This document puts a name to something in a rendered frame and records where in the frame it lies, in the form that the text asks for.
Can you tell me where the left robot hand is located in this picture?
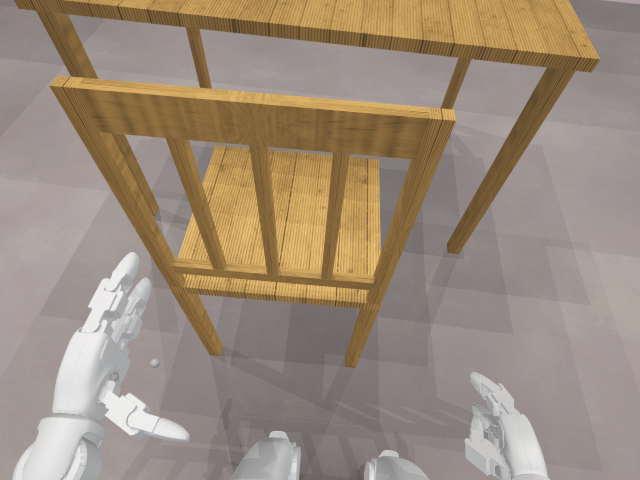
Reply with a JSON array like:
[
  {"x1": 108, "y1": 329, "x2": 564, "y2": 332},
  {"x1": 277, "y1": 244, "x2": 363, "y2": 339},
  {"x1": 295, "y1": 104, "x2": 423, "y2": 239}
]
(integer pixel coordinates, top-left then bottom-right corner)
[{"x1": 52, "y1": 252, "x2": 190, "y2": 442}]

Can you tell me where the robot right shin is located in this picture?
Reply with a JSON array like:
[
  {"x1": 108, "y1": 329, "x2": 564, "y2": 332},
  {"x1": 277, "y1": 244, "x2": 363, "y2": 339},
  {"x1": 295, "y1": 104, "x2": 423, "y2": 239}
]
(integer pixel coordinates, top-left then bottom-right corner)
[{"x1": 378, "y1": 450, "x2": 399, "y2": 458}]

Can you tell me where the robot right thigh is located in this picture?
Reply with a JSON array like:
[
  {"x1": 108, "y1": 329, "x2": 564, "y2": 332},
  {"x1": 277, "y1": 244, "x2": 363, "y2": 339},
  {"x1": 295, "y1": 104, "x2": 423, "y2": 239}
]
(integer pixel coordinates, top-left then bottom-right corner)
[{"x1": 364, "y1": 456, "x2": 429, "y2": 480}]

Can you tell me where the right robot hand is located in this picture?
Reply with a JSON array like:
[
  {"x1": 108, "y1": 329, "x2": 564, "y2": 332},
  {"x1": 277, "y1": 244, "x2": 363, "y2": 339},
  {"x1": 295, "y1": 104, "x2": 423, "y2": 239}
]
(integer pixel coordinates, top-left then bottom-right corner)
[{"x1": 465, "y1": 372, "x2": 548, "y2": 480}]

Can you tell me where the chair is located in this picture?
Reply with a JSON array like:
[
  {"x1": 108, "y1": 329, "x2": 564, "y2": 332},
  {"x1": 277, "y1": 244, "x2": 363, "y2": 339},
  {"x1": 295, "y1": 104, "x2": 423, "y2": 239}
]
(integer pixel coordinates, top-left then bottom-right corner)
[{"x1": 49, "y1": 75, "x2": 456, "y2": 368}]

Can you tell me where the table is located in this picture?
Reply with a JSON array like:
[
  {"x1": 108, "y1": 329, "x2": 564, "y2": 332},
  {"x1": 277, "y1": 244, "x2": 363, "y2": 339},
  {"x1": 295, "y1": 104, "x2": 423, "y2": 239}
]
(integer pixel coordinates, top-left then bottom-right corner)
[{"x1": 14, "y1": 0, "x2": 600, "y2": 254}]

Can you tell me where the left robot forearm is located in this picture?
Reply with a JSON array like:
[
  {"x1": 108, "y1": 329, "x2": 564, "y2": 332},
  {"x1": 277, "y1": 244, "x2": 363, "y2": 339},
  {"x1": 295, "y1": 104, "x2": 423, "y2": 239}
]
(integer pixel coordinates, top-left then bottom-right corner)
[{"x1": 12, "y1": 414, "x2": 107, "y2": 480}]

